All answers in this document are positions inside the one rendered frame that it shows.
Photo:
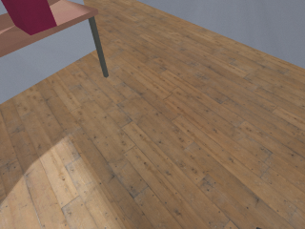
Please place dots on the carton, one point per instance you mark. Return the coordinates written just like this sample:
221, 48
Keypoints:
31, 16

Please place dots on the table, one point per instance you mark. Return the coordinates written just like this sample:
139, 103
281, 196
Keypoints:
66, 14

